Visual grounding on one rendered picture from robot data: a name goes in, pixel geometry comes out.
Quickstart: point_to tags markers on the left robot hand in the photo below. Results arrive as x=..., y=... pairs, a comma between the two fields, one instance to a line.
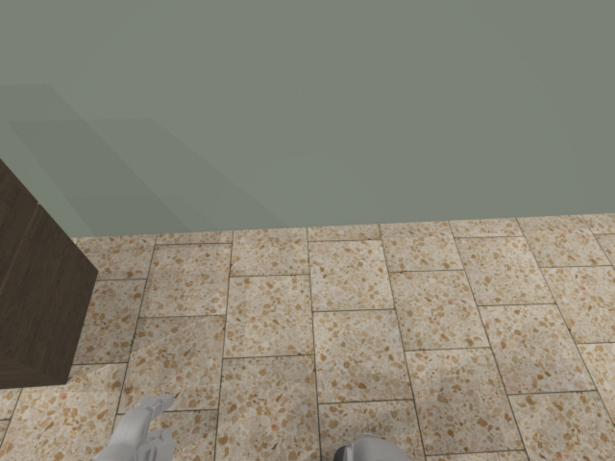
x=133, y=429

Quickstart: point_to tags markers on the cupboard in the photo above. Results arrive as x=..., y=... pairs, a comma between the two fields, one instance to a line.
x=46, y=283

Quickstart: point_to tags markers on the robot right thigh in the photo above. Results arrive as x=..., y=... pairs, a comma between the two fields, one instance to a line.
x=373, y=449

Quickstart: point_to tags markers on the robot right shin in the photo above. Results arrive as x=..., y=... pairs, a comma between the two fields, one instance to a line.
x=363, y=435

